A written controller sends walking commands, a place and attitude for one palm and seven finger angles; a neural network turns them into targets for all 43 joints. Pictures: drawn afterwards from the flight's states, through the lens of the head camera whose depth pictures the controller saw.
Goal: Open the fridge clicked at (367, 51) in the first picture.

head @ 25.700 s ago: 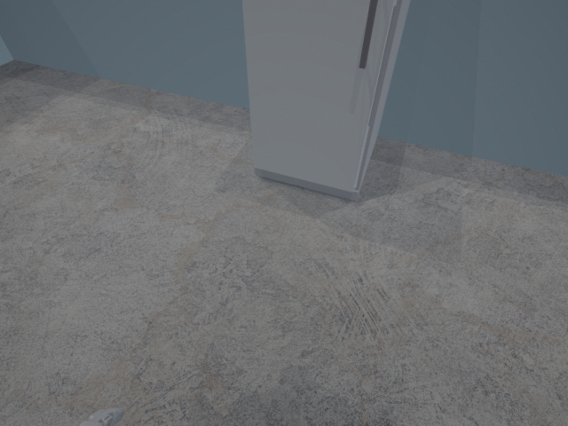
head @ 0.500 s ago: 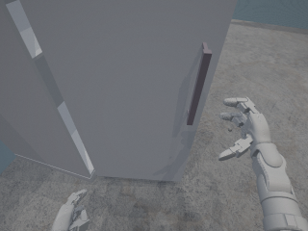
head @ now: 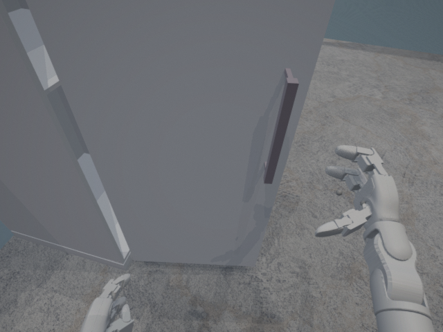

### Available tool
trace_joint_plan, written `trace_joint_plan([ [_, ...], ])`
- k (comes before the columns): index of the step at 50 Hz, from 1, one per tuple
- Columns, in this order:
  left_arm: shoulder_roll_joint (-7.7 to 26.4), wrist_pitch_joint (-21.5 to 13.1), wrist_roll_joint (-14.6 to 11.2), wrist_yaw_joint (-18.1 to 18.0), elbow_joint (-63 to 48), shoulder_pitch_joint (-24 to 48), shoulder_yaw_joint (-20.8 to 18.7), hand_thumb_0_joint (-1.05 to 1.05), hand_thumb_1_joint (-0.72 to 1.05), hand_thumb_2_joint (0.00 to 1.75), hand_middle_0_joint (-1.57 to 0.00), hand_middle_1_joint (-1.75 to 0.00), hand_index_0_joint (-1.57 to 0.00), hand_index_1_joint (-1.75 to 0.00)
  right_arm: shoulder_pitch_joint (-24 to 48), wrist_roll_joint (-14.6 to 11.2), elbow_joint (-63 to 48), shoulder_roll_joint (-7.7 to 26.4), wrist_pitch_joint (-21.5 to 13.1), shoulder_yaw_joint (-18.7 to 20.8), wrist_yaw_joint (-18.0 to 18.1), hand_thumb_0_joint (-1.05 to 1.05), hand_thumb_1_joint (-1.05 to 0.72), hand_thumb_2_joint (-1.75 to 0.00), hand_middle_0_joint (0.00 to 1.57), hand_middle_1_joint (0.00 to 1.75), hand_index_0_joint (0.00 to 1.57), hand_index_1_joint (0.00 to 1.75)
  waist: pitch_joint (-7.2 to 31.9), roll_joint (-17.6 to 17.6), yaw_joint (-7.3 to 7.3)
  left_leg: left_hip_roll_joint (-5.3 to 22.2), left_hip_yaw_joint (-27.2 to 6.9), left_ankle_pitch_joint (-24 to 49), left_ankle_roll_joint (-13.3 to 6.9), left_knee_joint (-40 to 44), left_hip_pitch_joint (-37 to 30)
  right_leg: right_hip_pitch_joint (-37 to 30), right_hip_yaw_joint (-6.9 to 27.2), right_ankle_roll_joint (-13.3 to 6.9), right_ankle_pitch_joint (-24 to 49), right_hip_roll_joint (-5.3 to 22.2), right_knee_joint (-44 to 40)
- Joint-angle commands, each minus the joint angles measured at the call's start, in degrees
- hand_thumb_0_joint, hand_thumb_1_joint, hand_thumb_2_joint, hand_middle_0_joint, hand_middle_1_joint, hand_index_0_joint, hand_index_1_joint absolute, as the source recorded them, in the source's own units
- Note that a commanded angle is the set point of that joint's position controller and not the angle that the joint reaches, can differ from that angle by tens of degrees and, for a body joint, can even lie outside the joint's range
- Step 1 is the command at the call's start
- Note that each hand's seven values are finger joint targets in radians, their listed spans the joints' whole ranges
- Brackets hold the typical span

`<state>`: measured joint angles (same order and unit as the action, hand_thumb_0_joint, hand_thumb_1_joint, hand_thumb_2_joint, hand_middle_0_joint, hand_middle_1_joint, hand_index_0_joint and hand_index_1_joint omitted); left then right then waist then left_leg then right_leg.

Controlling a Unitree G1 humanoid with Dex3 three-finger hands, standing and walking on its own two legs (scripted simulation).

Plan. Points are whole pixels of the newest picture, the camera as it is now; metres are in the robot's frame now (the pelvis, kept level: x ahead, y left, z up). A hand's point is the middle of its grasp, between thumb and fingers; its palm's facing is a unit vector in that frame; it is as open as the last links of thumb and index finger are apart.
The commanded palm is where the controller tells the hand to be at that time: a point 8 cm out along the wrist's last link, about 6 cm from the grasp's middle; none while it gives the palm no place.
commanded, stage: draw the hand back to the body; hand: right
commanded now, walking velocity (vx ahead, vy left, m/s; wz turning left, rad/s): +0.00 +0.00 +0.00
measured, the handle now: (276, 132) +0.52 -0.10 +0.11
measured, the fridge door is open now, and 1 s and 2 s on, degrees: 76 76 76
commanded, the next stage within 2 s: step back with the hand held close in 1.38 s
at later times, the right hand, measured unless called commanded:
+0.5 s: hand (384, 231) +0.25 -0.23 +0.13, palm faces +0.27 +0.94 -0.23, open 13.6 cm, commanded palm +0.21 -0.27 +0.16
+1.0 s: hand out of the picture +0.21 -0.29 +0.17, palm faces +0.46 +0.81 -0.37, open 8.8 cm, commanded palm +0.16 -0.32 +0.19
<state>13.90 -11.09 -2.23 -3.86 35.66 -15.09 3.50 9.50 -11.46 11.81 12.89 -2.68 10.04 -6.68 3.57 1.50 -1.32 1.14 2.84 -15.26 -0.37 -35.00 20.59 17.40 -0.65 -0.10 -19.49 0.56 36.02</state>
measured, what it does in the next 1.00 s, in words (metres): stands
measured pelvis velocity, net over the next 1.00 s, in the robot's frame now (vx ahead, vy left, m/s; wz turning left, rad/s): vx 0.02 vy -0.02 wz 0.00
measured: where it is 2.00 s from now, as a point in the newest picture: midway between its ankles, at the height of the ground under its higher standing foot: outside the picture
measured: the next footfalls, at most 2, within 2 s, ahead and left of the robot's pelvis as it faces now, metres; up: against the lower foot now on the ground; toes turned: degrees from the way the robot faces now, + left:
none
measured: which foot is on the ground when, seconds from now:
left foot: down 0.00-1.00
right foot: down 0.00-1.00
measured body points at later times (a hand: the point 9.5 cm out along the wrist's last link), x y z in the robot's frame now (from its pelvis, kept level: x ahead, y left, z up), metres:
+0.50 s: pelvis +0.01 +0.00 +0.01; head -0.01 +0.00 +0.46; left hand +0.21 +0.21 -0.05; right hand +0.23 -0.28 +0.15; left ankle +0.03 +0.12 -0.73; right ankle -0.01 -0.12 -0.73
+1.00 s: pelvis +0.02 -0.02 +0.02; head -0.02 +0.00 +0.46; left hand +0.21 +0.20 -0.06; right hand +0.18 -0.33 +0.19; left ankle +0.03 +0.12 -0.73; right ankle -0.01 -0.12 -0.73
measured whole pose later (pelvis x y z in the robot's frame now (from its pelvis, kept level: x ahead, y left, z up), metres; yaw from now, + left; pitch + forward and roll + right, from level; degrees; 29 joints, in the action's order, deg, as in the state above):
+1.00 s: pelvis +0.02 -0.02 +0.02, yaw +0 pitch -5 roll +1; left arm 12.8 -8.5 0.9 -4.8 37.5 -12.4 2.1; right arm -23.6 -3.6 -19.5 20.2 -3.7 19.6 4.4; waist 0.2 2.3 -4.5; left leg 1.7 2.4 -12.1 1.0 -23.8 6.3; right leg 3.2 -1.2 -1.3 -16.4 -0.4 25.0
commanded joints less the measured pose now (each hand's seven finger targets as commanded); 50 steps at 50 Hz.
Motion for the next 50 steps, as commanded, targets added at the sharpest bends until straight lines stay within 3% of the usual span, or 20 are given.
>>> trace_joint_plan([
  [1, 7.66, -2.93, -0.46, -0.38, -10.82, 7.57, -2.99, 0.00, 0.90, 0.90, -0.20, -0.30, -0.20, -0.30, 10.70, -0.84, -15.00, 9.23, 1.20, 2.25, -2.30, 0.00, 0.55, -0.20, 0.25, 1.15, 0.25, 1.15, 8.76, -3.39, -1.18, -0.52, -0.89, 8.98, -0.75, 5.52, -9.41, 1.25, 0.35, -1.37, 9.52, -0.93, -7.12],
  [3, 7.50, -3.05, -0.46, -1.30, -11.22, 8.78, -2.72, 0.00, 0.90, 0.90, -0.20, -0.30, -0.20, -0.30, 10.85, -3.69, -18.10, 11.32, 2.82, 6.30, -3.35, 0.00, 0.55, -0.20, 0.25, 1.15, 0.25, 1.15, 10.21, -5.52, -2.06, -0.56, -1.32, 7.77, -0.62, 6.45, -11.59, 0.98, 0.16, -1.41, 8.75, -1.21, -7.48],
  [5, 7.16, -3.46, -0.27, -1.77, -11.41, 9.58, -2.55, 0.00, 0.90, 0.90, -0.20, -0.30, -0.20, -0.30, 10.47, -4.95, -22.97, 13.92, 2.77, 9.85, -3.03, 0.00, 0.55, -0.20, 0.25, 1.15, 0.25, 1.15, 11.82, -4.16, -2.83, -0.66, -1.47, 9.68, -0.72, 6.22, -13.18, -0.41, 0.24, -1.40, 11.09, -1.18, -7.42],
  [7, 6.46, -4.24, -0.08, -1.65, -11.42, 9.40, -2.30, 0.00, 0.90, 0.90, -0.20, -0.30, -0.20, -0.30, 7.78, -4.91, -25.47, 12.71, 1.85, 9.69, -2.56, 0.00, 0.55, -0.20, 0.25, 1.15, 0.25, 1.15, 11.38, -1.80, -3.14, -0.67, -1.02, 12.49, -0.85, 5.64, -13.23, -1.79, 0.34, -1.17, 13.32, -1.23, -7.78],
  [12, 6.41, -4.68, -0.44, -1.45, -10.56, 8.47, -2.24, 0.00, 0.90, 0.90, -0.20, -0.30, -0.20, -0.30, 4.36, -3.06, -27.60, 9.37, 2.96, 4.54, -3.45, 0.00, 0.48, -0.24, 0.25, 1.11, 0.25, 1.11, 6.37, 2.51, -1.20, -1.01, -0.18, 10.66, -0.78, 6.45, -9.33, -3.11, 0.37, -1.11, 12.11, -0.96, -8.05],
  [15, 7.11, -4.73, -0.77, -2.10, -10.47, 8.76, -2.34, 0.00, 0.90, 0.90, -0.20, -0.30, -0.20, -0.30, 1.21, -4.26, -26.93, 10.21, 6.08, 5.46, -5.60, 0.00, 0.37, -0.29, 0.24, 1.04, 0.24, 1.04, 4.72, -1.13, -1.06, -1.19, -0.15, 8.16, -0.55, 7.81, -9.30, -2.71, 0.76, -1.47, 9.89, -0.87, -8.34],
  [16, 6.39, -4.45, 1.24, -2.14, -10.40, 9.68, -2.61, 0.00, 0.90, 0.90, -0.20, -0.30, -0.20, -0.30, 2.06, 2.71, -34.04, 15.87, 1.73, 5.05, 1.36, 0.00, 0.33, -0.31, 0.24, 1.02, 0.24, 1.02, 0.63, -2.43, -1.66, -0.13, -2.21, 5.65, 0.11, 11.35, -9.29, -2.14, 0.60, -1.96, 9.30, -1.36, -9.72],
  [18, 6.11, -3.68, 1.84, -1.98, -9.70, 9.75, -2.34, 0.00, 0.90, 0.90, -0.20, -0.30, -0.20, -0.30, -8.08, 3.48, -29.35, 10.89, 0.85, 3.56, 5.41, 0.00, 0.26, -0.34, 0.24, 0.98, 0.24, 0.98, -1.04, -5.67, -1.61, 0.14, -1.21, 3.93, 0.31, 11.11, -9.83, -2.02, 0.88, -1.96, 7.94, -0.93, -10.61],
  [21, 5.86, -2.16, 2.14, -2.15, -9.16, 10.06, -2.48, 0.00, 0.90, 0.90, -0.20, -0.30, -0.20, -0.30, -7.98, 4.94, -33.69, 14.58, -0.84, 6.80, 8.26, 0.00, 0.15, -0.39, 0.24, 0.92, 0.24, 0.92, 2.77, -1.51, -1.94, 0.46, -1.68, 5.57, 0.12, 11.67, -13.48, -4.81, 0.13, -1.91, 9.37, -0.84, -11.63],
  [24, 5.11, -1.71, 2.55, -2.27, -8.85, 10.36, -2.23, 0.00, 0.90, 0.90, -0.20, -0.30, -0.20, -0.30, -7.84, 6.29, -37.88, 15.45, -2.60, 7.82, 10.17, 0.00, 0.04, -0.44, 0.23, 0.85, 0.23, 0.85, 5.07, 4.59, -2.15, 0.32, -1.23, 7.83, -0.43, 11.67, -15.59, -7.33, 0.01, -1.44, 11.27, -1.02, -12.93],
  [25, 5.41, -1.76, 2.71, -2.34, -8.64, 10.60, -2.30, 0.00, 0.90, 0.90, -0.20, -0.30, -0.20, -0.30, -8.19, 6.51, -38.79, 16.20, -2.88, 8.20, 10.63, 0.00, 0.01, -0.46, 0.23, 0.83, 0.23, 0.83, 5.24, 3.43, -2.19, 0.18, -1.33, 8.19, -0.42, 12.20, -16.10, -7.52, 0.01, -1.57, 11.69, -0.85, -13.06],
  [28, 5.13, -2.15, 2.90, -2.32, -8.32, 10.55, -2.25, 0.00, 0.90, 0.90, -0.20, -0.30, -0.20, -0.30, -10.15, 7.32, -40.57, 15.38, -3.70, 7.90, 11.71, 0.00, -0.10, -0.51, 0.23, 0.77, 0.23, 0.77, 4.84, 4.93, -2.20, -0.08, -0.58, 9.59, -0.61, 12.14, -17.00, -8.68, 0.50, -1.31, 13.40, -0.90, -14.29],
  [30, 5.47, -2.11, 3.04, -2.22, -7.92, 10.63, -2.51, 0.00, 0.90, 0.90, -0.20, -0.30, -0.20, -0.30, -13.50, 7.49, -39.13, 15.06, -3.55, 8.16, 11.92, 0.00, -0.17, -0.55, 0.22, 0.73, 0.22, 0.73, 3.25, 1.38, -2.37, -0.34, -0.43, 11.08, -0.52, 12.71, -17.14, -8.45, 0.53, -1.45, 15.08, -0.66, -14.51],
  [33, 5.37, -1.53, 2.87, -1.93, -7.74, 10.80, -2.65, 0.00, 0.90, 0.90, -0.20, -0.30, -0.20, -0.30, -16.47, 7.53, -38.24, 13.61, -3.52, 7.73, 11.73, 0.00, -0.28, -0.60, 0.22, 0.66, 0.22, 0.66, -0.34, -0.90, -2.26, -0.51, 0.06, 9.86, -0.25, 13.01, -16.19, -7.87, 0.75, -1.27, 14.48, -0.25, -15.67],
  [35, 5.72, -1.33, 2.91, -1.80, -7.40, 11.04, -2.99, 0.00, 0.90, 0.90, -0.20, -0.30, -0.20, -0.30, -18.79, 7.63, -37.18, 14.41, -3.54, 9.17, 11.69, 0.00, -0.36, -0.64, 0.22, 0.62, 0.22, 0.62, -1.74, -1.01, -2.64, -0.55, -0.10, 9.77, -0.34, 13.61, -16.25, -7.58, 0.65, -1.32, 14.58, -0.22, -16.05],
  [38, 5.49, -0.55, 2.91, -1.44, -7.70, 11.00, -3.23, 0.00, 0.90, 0.90, -0.20, -0.30, -0.20, -0.30, -20.96, 7.50, -39.24, 15.34, -3.96, 11.41, 11.58, 0.00, -0.47, -0.69, 0.22, 0.55, 0.22, 0.55, -0.32, -0.57, -3.08, -0.38, 0.03, 10.77, -0.41, 13.07, -17.84, -7.95, 0.76, -1.07, 16.08, -0.09, -16.29],
  [42, 5.17, -0.68, 3.16, -1.22, -7.99, 11.25, -3.29, 0.00, 0.90, 0.90, -0.20, -0.30, -0.20, -0.30, -22.73, 7.64, -43.20, 17.48, -4.70, 14.26, 11.96, 0.00, -0.61, -0.76, 0.21, 0.47, 0.21, 0.47, 1.55, 3.47, -3.60, -0.23, -0.18, 11.58, -0.62, 13.06, -19.26, -8.55, 0.76, -0.79, 16.90, -0.29, -16.31],
  [44, 5.13, -0.82, 3.18, -1.28, -7.99, 11.06, -3.48, 0.00, 0.90, 0.90, -0.20, -0.30, -0.20, -0.30, -23.92, 7.62, -44.28, 18.03, -4.91, 15.36, 12.20, 0.00, -0.68, -0.80, 0.21, 0.43, 0.21, 0.43, 1.70, 2.23, -3.59, -0.41, -0.01, 12.36, -0.55, 12.98, -19.32, -8.72, 0.76, -0.77, 17.73, -0.25, -16.14],
  [46, 5.11, -0.82, 3.12, -1.32, -7.96, 11.10, -3.57, 0.00, 0.90, 0.90, -0.20, -0.30, -0.20, -0.30, -25.27, 7.46, -43.99, 18.27, -4.80, 16.26, 12.23, 0.00, -0.75, -0.83, 0.21, 0.38, 0.21, 0.38, 0.04, 1.31, -3.56, -0.47, 0.04, 12.11, -0.45, 13.37, -18.93, -8.09, 0.57, -0.80, 17.44, -0.04, -16.36],
  [50, 5.30, -0.95, 3.01, -1.39, -7.54, 10.77, -3.82, 0.00, 0.90, 0.90, -0.20, -0.30, -0.20, -0.30, -26.70, 7.43, -43.49, 18.41, -4.67, 17.45, 12.38, 0.00, -0.90, -0.90, 0.20, 0.30, 0.20, 0.30, -2.44, 2.81, -3.52, -0.65, 0.06, 10.44, -0.59, 14.20, -17.69, -7.52, 0.47, -0.61, 15.82, -0.12, -16.71],
])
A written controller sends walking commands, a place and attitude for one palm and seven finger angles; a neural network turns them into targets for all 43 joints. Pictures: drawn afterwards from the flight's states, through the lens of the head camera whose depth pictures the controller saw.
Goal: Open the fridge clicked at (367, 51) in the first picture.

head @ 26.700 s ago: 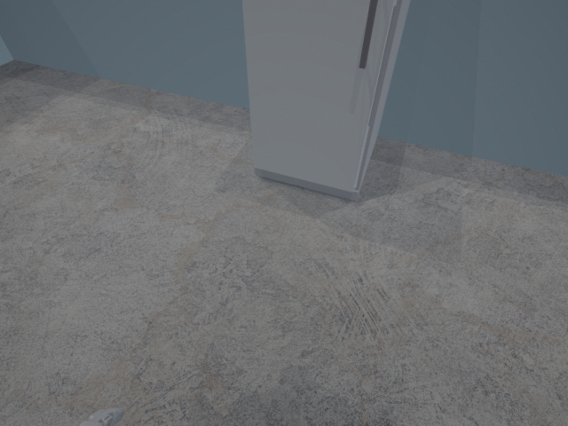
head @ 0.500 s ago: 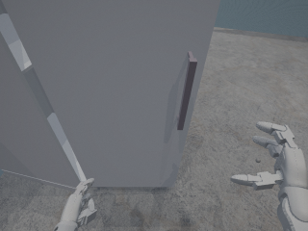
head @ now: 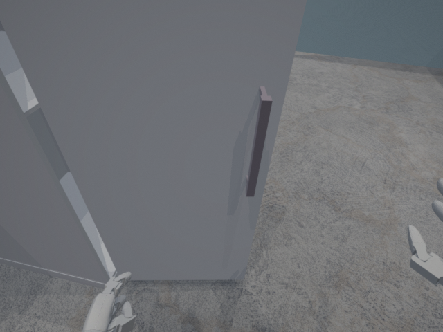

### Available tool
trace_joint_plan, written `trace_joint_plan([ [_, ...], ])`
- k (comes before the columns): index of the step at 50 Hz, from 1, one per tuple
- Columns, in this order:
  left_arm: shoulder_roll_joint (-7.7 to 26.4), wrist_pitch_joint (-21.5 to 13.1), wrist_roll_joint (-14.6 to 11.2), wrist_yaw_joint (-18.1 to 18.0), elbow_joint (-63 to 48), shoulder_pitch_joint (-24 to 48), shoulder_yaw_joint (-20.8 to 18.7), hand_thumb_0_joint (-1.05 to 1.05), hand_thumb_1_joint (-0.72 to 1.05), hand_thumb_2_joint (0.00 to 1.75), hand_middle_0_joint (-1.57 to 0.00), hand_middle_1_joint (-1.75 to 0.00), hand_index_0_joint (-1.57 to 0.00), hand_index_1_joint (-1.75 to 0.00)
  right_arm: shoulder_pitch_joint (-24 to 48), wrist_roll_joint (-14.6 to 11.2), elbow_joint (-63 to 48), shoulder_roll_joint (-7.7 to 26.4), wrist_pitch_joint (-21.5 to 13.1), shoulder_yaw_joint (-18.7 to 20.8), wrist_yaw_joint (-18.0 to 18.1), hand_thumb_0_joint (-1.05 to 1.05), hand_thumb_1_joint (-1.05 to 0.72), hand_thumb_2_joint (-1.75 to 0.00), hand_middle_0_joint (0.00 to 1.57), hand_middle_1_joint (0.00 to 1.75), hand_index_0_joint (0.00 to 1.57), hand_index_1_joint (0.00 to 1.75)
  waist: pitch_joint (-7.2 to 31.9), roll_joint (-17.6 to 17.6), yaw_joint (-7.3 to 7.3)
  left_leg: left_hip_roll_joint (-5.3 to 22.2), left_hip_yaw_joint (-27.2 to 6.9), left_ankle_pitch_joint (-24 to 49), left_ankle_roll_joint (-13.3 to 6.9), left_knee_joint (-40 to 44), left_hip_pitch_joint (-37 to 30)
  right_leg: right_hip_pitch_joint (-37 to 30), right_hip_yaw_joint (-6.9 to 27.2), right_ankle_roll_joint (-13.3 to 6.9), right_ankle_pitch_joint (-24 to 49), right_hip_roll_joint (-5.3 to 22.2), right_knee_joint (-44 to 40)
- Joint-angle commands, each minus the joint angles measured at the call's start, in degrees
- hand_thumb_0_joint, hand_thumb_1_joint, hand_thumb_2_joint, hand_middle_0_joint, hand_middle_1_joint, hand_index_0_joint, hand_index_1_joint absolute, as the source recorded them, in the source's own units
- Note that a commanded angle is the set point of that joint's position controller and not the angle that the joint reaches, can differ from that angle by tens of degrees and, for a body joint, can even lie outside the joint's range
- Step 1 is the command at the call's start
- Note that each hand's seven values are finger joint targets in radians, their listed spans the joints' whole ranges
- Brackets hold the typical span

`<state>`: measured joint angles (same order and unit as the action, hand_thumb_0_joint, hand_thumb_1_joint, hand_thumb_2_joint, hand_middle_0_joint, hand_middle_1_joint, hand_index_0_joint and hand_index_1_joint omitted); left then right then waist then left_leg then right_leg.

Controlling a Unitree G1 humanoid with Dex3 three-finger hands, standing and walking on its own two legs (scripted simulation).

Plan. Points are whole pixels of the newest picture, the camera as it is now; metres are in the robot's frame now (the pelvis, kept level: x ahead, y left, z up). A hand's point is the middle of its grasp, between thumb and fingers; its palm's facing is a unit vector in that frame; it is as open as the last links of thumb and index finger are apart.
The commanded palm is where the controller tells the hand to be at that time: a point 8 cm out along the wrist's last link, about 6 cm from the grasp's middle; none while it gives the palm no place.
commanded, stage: draw the hand back to the body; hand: right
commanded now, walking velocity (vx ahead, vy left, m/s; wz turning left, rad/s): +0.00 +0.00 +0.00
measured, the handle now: (255, 147) +0.50 -0.09 +0.09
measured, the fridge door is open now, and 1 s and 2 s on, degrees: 76 76 76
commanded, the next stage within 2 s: step back with the hand held close in 0.38 s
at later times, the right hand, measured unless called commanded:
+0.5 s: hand (426, 254) +0.18 -0.27 +0.16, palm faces +0.48 +0.80 -0.36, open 7.5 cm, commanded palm +0.13 -0.30 +0.17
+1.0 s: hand out of the picture +0.14 -0.28 +0.16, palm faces +0.45 +0.76 -0.47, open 7.4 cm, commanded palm +0.08 -0.31 +0.17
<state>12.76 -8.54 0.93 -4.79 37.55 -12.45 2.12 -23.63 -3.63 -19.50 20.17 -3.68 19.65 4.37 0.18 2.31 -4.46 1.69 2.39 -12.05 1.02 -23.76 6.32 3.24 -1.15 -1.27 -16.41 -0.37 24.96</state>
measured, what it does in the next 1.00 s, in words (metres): shifts its weight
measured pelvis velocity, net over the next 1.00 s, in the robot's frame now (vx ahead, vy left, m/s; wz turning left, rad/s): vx -0.06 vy -0.01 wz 0.00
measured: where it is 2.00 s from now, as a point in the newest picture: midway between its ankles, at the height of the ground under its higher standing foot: outside the picture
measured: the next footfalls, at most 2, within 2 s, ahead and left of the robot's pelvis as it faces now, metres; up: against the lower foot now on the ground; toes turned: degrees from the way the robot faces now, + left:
left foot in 1.48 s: -0.22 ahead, +0.09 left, +0.00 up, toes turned +0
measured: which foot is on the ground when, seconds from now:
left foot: down 0.00-1.00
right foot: down 0.00-1.00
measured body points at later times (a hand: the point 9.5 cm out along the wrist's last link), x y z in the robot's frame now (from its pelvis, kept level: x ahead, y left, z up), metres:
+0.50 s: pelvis -0.01 +0.00 +0.00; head -0.04 +0.02 +0.45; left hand +0.18 +0.22 -0.08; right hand +0.15 -0.31 +0.18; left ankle +0.01 +0.13 -0.74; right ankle -0.02 -0.10 -0.74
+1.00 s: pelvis -0.06 -0.01 -0.02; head -0.07 -0.03 +0.43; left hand +0.12 +0.22 -0.07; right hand +0.11 -0.32 +0.19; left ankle +0.02 +0.13 -0.74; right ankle -0.02 -0.10 -0.74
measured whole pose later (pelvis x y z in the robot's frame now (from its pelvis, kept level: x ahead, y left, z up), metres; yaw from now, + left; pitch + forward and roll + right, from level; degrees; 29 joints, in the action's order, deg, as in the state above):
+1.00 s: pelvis -0.06 -0.01 -0.02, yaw +0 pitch -2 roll +0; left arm 12.4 -3.6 0.2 -5.3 30.6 -12.1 0.4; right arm -28.5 -0.9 -27.4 24.2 -11.7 25.9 7.0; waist -0.6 -1.6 -0.9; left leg 3.4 1.0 -10.2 2.2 -32.7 20.8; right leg 18.0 -2.4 -3.0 -15.4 -1.9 34.8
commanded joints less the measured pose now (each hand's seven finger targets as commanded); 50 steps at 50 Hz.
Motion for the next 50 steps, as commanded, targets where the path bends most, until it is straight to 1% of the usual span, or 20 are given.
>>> trace_joint_plan([
  [1, 6.37, -3.54, -0.26, -0.44, -9.26, 8.19, -2.37, 0.00, 0.90, 0.90, -0.20, -0.30, -0.20, -0.30, 7.21, -0.32, -12.31, 9.64, -3.70, 6.19, 1.24, 0.00, -0.90, -0.90, 0.20, 0.30, 0.20, 0.30, 0.73, 2.63, 0.08, -0.99, 0.44, 6.55, -1.86, 2.98, -2.92, 6.34, 0.79, 0.49, 12.07, 0.80, -5.66],
  [4, 6.70, -3.79, -0.22, -0.46, -9.03, 7.71, -2.51, 0.00, 0.90, 0.90, -0.20, -0.30, -0.20, -0.30, 9.08, 0.07, -12.47, 8.87, -3.67, 4.78, 1.47, 0.00, -0.90, -0.90, 0.20, 0.30, 0.20, 0.30, 0.03, 2.77, 0.44, -1.10, 0.72, 5.25, -1.83, 2.81, -1.89, 6.10, 1.23, 0.49, 11.33, 0.85, -6.00],
  [7, 6.97, -3.72, -0.20, -0.65, -9.09, 7.83, -2.63, 0.00, 0.90, 0.90, -0.20, -0.30, -0.20, -0.30, 8.92, -0.15, -11.54, 8.86, -3.29, 4.67, 1.54, 0.00, -0.90, -0.90, 0.20, 0.30, 0.20, 0.30, 0.54, -0.82, 0.40, -1.07, 0.65, 4.26, -1.65, 3.11, -2.09, 6.07, 1.42, 0.08, 10.11, 0.96, -6.19],
  [10, 6.98, -3.74, 0.05, -0.86, -9.06, 8.00, -2.66, 0.00, 0.90, 0.90, -0.20, -0.30, -0.20, -0.30, 7.97, -0.03, -11.93, 10.78, -3.48, 6.71, 1.84, 0.00, -0.90, -0.90, 0.20, 0.30, 0.20, 0.30, 2.31, 0.30, -0.28, -0.99, 0.45, 4.51, -1.80, 3.16, -3.38, 5.84, 1.29, 0.07, 10.02, 0.64, -6.08],
  [11, 6.49, -3.73, -0.02, -0.84, -9.16, 8.22, -2.49, 0.00, 0.90, 0.90, -0.20, -0.30, -0.20, -0.30, 7.82, -0.11, -12.10, 10.12, -3.61, 6.34, 1.82, 0.00, -0.90, -0.90, 0.20, 0.30, 0.20, 0.30, 1.98, -0.10, -0.26, -0.83, 0.51, 4.95, -1.80, 2.98, -3.69, 6.16, 1.32, 0.10, 10.40, 0.67, -6.08],
  [16, 6.15, -3.95, 0.01, -0.79, -9.11, 8.79, -2.29, 0.00, 0.90, 0.90, -0.20, -0.30, -0.20, -0.30, 8.80, 0.16, -14.41, 10.57, -3.88, 6.55, 2.00, 0.00, -0.90, -0.90, 0.20, 0.30, 0.20, 0.30, 2.11, 4.96, -0.35, -0.70, 0.11, 5.21, -2.02, 3.31, -4.13, 5.87, 1.08, 0.41, 10.63, 0.55, -5.95],
  [19, 6.16, -4.16, 0.09, -0.76, -8.91, 8.39, -2.36, 0.00, 0.90, 0.90, -0.20, -0.30, -0.20, -0.30, 7.85, 0.24, -13.65, 10.35, -3.86, 6.63, 2.14, 0.00, -0.90, -0.90, 0.20, 0.30, 0.20, 0.30, 1.56, 4.00, -0.33, -0.93, 0.43, 6.00, -2.06, 3.00, -3.93, 5.90, 1.30, 0.55, 11.56, 0.66, -6.02],
  [21, 6.22, -4.10, 0.03, -0.74, -8.93, 8.41, -2.42, 0.00, 0.90, 0.90, -0.20, -0.30, -0.20, -0.30, 7.62, 0.03, -12.90, 9.89, -3.73, 6.23, 1.96, 0.00, -0.90, -0.90, 0.20, 0.30, 0.20, 0.30, 0.80, 1.00, -0.10, -1.00, 0.62, 5.75, -1.85, 3.19, -3.64, 6.15, 1.31, 0.44, 11.28, 0.89, -6.17],
  [25, 6.34, -4.06, -0.03, -0.75, -8.94, 8.79, -2.41, 0.00, 0.90, 0.90, -0.20, -0.30, -0.20, -0.30, 9.49, 0.05, -12.72, 9.06, -3.78, 4.94, 1.72, 0.00, -0.90, -0.90, 0.20, 0.30, 0.20, 0.30, -0.12, 0.71, 0.07, -0.99, 0.49, 4.01, -1.72, 3.75, -2.66, 6.25, 1.19, 0.23, 9.26, 0.69, -6.41],
  [26, 7.78, -2.81, -0.64, -0.34, -11.56, 8.92, -2.65, 0.00, 0.90, 0.90, -0.20, -0.30, -0.20, -0.30, 16.96, 0.83, -17.17, 16.98, -6.94, 12.60, 2.76, 0.00, -0.90, -0.90, 0.20, 0.30, 0.20, 0.30, -2.74, -1.24, 2.35, 1.97, -5.09, 3.63, -1.43, 6.84, 2.10, 11.89, 1.73, -1.09, 3.98, 2.00, -3.47],
  [27, 6.76, -1.97, -0.32, -0.37, -10.19, 7.99, -2.69, 0.00, 0.90, 0.90, -0.20, -0.30, -0.20, -0.30, 9.88, 0.85, -11.53, 11.88, -7.46, 9.17, 2.47, 0.00, -0.90, -0.90, 0.20, 0.30, 0.20, 0.30, -2.33, -5.63, 2.82, 3.74, -5.95, 2.78, -1.99, 7.60, 3.94, 11.48, 2.40, -1.21, 3.96, 1.45, -1.19],
  [29, 6.69, -0.73, -0.09, 0.10, -10.83, 7.46, -2.99, 0.00, 0.90, 0.90, -0.20, -0.30, -0.20, -0.30, 4.31, 1.45, -11.17, 9.73, -7.55, 7.01, 2.18, 0.00, -0.90, -0.90, 0.20, 0.30, 0.20, 0.30, 0.42, -7.73, 2.94, 5.63, -6.54, 5.43, -2.77, 7.04, 4.82, 10.47, 2.12, -0.95, 7.38, 1.25, 1.71],
  [31, 6.83, 0.06, 0.02, 0.04, -11.35, 7.24, -3.33, 0.00, 0.90, 0.90, -0.20, -0.30, -0.20, -0.30, 1.47, 1.58, -13.22, 10.10, -8.48, 7.52, 2.44, 0.00, -0.90, -0.90, 0.20, 0.30, 0.20, 0.30, 4.91, -2.27, 3.11, 6.37, -5.65, 12.86, -3.06, 3.38, 2.62, 10.03, 2.15, -0.62, 12.80, 1.84, 2.03],
  [33, 7.27, 0.85, -0.06, -0.02, -12.46, 6.72, -3.84, 0.00, 0.90, 0.90, -0.20, -0.30, -0.20, -0.30, -1.53, 1.53, -15.66, 10.93, -9.00, 8.57, 2.83, 0.00, -0.90, -0.90, 0.20, 0.30, 0.20, 0.30, 8.99, 0.75, 3.18, 5.21, -4.11, 18.01, -2.29, -0.74, 0.25, 9.87, 2.84, -0.41, 19.41, 2.96, 1.04],
  [35, 7.37, 1.52, -0.16, -0.19, -13.46, 6.94, -4.15, 0.00, 0.90, 0.90, -0.20, -0.30, -0.20, -0.30, -3.77, 1.38, -18.33, 12.80, -9.38, 10.70, 3.19, 0.00, -0.90, -0.90, 0.20, 0.30, 0.20, 0.30, 11.88, 1.30, 2.96, 4.33, -3.11, 22.49, -1.84, -3.90, -1.81, 10.40, 3.89, -0.18, 25.28, 3.82, 1.00],
  [37, 6.92, 2.43, -0.36, -0.40, -14.55, 6.82, -4.38, 0.00, 0.90, 0.90, -0.20, -0.30, -0.20, -0.30, -5.03, 1.27, -19.84, 13.58, -9.62, 11.85, 3.44, 0.00, -0.90, -0.90, 0.20, 0.30, 0.20, 0.30, 12.67, -0.64, 3.08, 3.99, -3.30, 24.63, -1.50, -5.70, -1.91, 11.51, 4.03, -0.25, 26.25, 4.35, 1.40],
  [41, 6.93, 3.02, -0.54, -0.96, -15.63, 6.69, -4.61, 0.00, 0.90, 0.90, -0.20, -0.30, -0.20, -0.30, -5.30, 1.18, -21.11, 14.22, -10.00, 12.95, 3.85, 0.00, -0.90, -0.90, 0.20, 0.30, 0.20, 0.30, 10.76, 0.66, 3.22, 3.41, -3.85, 23.19, -1.18, -7.87, -1.52, 15.97, 5.21, -0.71, 21.97, 5.07, 0.17],
  [45, 8.00, 2.30, -0.53, -1.21, -15.97, 6.53, -4.88, 0.00, 0.90, 0.90, -0.20, -0.30, -0.20, -0.30, -2.88, 1.90, -20.70, 13.26, -10.76, 12.61, 3.88, 0.00, -0.90, -0.90, 0.20, 0.30, 0.20, 0.30, 6.70, 5.68, 2.97, 0.66, -2.87, 13.22, -0.08, -12.28, -4.04, 26.58, 7.98, -2.88, 8.50, 7.54, -5.10],
  [47, 8.08, 1.88, -0.69, -1.10, -15.74, 5.79, -4.87, 0.00, 0.90, 0.90, -0.20, -0.30, -0.20, -0.30, -2.52, 2.34, -18.23, 12.33, -11.12, 12.21, 3.94, 0.00, -0.90, -0.90, 0.20, 0.30, 0.20, 0.30, 4.64, 4.90, 3.23, 0.58, -3.37, 10.82, -0.06, -14.22, -5.40, 32.25, 8.22, -3.90, -1.24, 8.38, -6.30],
  [50, 8.53, 1.48, -0.82, -0.95, -15.73, 5.12, -5.13, 0.00, 0.90, 0.90, -0.20, -0.30, -0.20, -0.30, 0.41, 3.21, -16.63, 11.73, -11.61, 11.43, 3.91, 0.00, -0.90, -0.90, 0.20, 0.30, 0.20, 0.30, 1.24, 1.18, 3.87, 2.06, -6.33, 4.69, -0.75, -11.71, -5.13, 39.73, 7.98, -4.72, -18.45, 6.71, -4.91],
])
